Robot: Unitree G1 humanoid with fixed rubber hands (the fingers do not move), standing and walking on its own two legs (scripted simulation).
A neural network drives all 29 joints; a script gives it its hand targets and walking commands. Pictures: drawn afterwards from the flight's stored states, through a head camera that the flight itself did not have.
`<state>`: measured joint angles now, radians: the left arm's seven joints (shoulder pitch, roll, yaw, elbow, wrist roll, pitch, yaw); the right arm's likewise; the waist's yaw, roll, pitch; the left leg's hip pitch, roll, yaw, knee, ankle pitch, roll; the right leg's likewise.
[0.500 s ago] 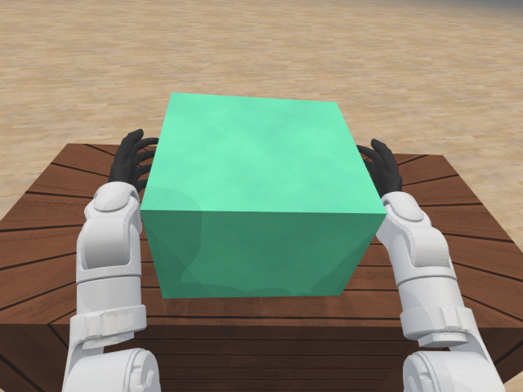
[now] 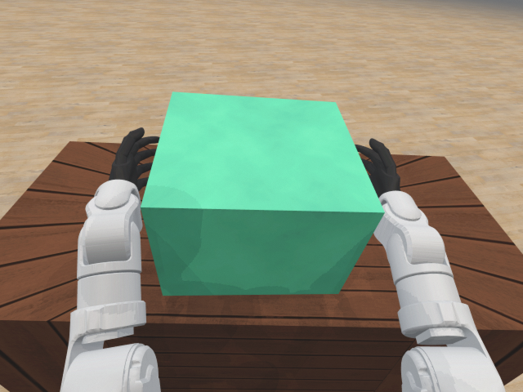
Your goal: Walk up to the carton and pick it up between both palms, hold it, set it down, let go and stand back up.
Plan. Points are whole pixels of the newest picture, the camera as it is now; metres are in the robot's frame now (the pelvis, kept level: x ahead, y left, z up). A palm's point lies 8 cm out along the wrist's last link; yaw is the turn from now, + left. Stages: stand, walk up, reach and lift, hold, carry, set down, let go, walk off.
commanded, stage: hold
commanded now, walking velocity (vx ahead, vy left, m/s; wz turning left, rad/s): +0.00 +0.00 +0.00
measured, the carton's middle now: (255, 192) +0.41 +0.00 +0.14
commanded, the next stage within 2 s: set down in 1.16 s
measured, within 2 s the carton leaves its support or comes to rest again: neither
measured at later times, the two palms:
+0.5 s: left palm (128, 184) +0.37 +0.19 +0.19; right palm (383, 193) +0.36 -0.19 +0.18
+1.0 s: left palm (125, 184) +0.36 +0.19 +0.19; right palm (382, 192) +0.36 -0.18 +0.18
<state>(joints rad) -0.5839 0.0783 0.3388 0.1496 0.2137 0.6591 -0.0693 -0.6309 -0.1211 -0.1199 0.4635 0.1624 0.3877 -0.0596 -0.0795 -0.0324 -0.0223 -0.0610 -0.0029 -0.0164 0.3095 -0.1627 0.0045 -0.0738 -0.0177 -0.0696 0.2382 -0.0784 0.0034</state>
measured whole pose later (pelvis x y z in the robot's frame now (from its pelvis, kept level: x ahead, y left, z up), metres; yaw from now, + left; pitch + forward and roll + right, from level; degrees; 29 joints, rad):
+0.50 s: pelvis +0.00 +0.00 +0.00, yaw +0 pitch -5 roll -1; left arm -0.55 0.07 0.33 0.09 0.21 0.68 -0.07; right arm -0.60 -0.12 -0.11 0.41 0.18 0.41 -0.06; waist -0.08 -0.03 -0.01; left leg -0.05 0.00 -0.01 0.31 -0.17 0.01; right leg -0.06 -0.02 -0.07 0.24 -0.08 0.01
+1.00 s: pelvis +0.00 +0.00 +0.00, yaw +0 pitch -5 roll -1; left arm -0.57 0.07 0.34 0.12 0.21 0.68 -0.07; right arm -0.62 -0.12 -0.12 0.43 0.16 0.41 -0.07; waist -0.08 -0.03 -0.02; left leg -0.05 0.00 -0.01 0.31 -0.17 0.01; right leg -0.07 -0.02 -0.07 0.24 -0.08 0.00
